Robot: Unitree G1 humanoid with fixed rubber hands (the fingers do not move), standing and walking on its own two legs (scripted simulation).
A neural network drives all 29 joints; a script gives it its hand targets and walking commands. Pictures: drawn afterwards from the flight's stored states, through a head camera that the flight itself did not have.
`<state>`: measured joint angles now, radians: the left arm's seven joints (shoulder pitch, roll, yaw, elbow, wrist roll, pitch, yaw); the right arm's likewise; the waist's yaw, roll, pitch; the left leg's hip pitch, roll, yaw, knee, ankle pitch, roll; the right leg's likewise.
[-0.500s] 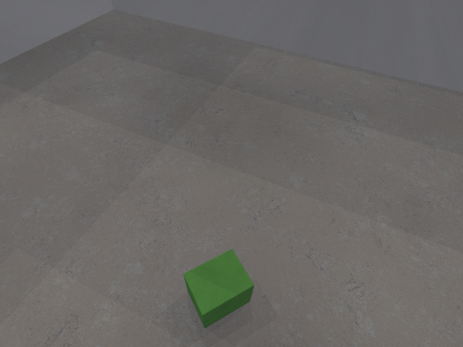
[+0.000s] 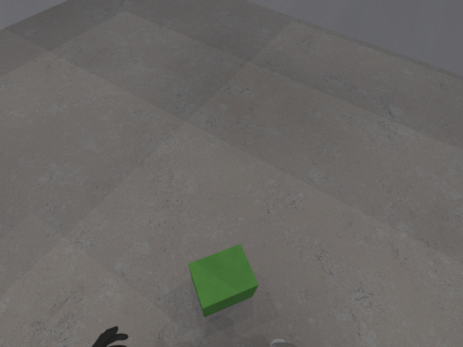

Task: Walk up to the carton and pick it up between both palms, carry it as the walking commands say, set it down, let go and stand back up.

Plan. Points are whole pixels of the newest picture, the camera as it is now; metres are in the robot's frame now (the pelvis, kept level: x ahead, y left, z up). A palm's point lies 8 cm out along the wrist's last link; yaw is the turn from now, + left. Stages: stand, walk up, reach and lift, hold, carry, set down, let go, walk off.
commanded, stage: walk up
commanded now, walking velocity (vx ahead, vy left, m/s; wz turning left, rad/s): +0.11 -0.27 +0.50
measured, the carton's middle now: (222, 280) +0.41 +0.00 -0.68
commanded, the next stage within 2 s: stand in 1.16 s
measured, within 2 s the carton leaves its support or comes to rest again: neither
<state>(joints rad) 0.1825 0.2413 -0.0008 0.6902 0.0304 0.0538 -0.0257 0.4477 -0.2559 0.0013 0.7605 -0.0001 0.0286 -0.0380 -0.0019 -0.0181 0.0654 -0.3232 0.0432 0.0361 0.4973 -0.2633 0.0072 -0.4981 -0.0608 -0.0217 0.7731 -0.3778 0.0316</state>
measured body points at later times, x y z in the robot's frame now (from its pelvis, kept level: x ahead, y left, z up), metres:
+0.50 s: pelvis +0.04 -0.06 -0.01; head +0.07 -0.02 +0.43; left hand +0.06 +0.19 -0.16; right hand +0.23 -0.29 -0.11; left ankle +0.02 +0.04 -0.74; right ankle +0.05 -0.18 -0.69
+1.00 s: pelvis +0.06 -0.11 -0.01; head +0.10 -0.11 +0.44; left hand +0.07 +0.16 -0.12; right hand +0.23 -0.31 -0.14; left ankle +0.02 +0.01 -0.74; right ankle +0.11 -0.21 -0.74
